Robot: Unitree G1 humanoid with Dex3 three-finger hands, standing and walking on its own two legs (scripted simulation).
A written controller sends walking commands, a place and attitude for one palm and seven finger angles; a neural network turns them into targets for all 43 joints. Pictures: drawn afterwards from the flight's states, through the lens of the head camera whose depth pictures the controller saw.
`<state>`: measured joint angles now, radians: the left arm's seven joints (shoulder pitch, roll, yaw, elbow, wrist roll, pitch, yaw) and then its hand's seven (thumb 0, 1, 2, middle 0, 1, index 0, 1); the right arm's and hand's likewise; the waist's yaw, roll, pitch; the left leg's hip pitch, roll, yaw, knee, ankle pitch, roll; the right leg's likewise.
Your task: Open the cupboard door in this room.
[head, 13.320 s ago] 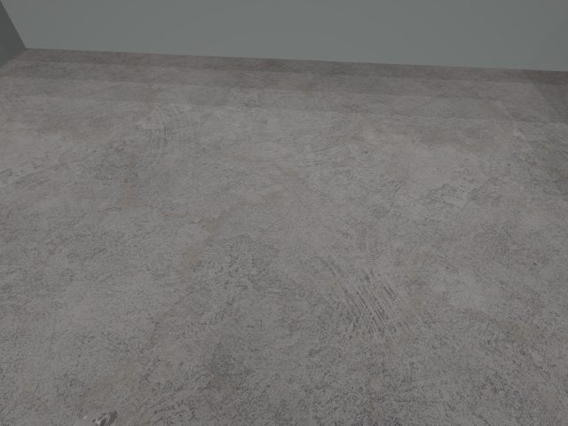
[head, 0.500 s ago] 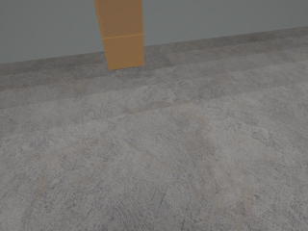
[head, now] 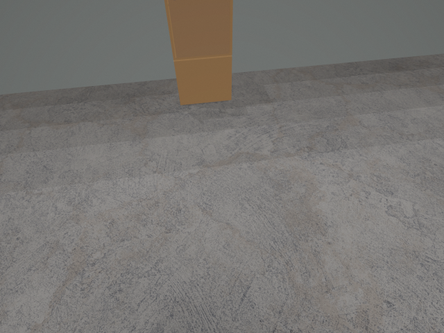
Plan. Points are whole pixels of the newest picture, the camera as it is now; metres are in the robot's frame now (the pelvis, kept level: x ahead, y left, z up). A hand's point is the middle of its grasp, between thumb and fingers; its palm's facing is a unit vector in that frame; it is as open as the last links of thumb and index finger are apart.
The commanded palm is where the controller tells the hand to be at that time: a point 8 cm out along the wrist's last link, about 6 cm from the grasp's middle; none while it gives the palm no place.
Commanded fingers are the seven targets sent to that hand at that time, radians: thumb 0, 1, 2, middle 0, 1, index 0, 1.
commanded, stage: stand and wait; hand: left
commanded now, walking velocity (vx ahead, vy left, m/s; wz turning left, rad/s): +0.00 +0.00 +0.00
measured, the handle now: out of the picture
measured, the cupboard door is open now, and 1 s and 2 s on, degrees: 0 0 0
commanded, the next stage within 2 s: turn or walk to find it in 0.30 s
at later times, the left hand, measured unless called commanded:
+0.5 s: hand out of the picture -0.02 +0.19 -0.17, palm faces +0.15 -0.96 -0.22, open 7.4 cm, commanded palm none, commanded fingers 0.00 0.90 0.90 -0.20 -0.30 -0.20 -0.30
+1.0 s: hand out of the picture +0.00 +0.20 -0.14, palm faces +0.31 -0.91 -0.29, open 7.4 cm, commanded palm none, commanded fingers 0.00 0.90 0.90 -0.20 -0.30 -0.20 -0.30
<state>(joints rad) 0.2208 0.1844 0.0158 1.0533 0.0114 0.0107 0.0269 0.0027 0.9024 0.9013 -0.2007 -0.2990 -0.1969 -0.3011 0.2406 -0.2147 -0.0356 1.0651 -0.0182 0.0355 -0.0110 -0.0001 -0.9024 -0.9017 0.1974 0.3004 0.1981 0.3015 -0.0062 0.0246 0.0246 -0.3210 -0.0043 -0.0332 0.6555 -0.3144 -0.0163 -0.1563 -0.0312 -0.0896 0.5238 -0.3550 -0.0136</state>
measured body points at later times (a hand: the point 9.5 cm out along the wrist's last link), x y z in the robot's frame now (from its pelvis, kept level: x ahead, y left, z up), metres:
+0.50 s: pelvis +0.00 +0.01 +0.00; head +0.01 +0.00 +0.45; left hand -0.02 +0.24 -0.15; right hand +0.08 -0.22 -0.16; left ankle +0.00 +0.14 -0.73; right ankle -0.03 -0.11 -0.73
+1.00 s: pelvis -0.04 -0.03 +0.00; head -0.01 -0.05 +0.45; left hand -0.01 +0.24 -0.12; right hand +0.07 -0.26 -0.17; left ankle -0.03 +0.12 -0.70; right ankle -0.02 -0.14 -0.73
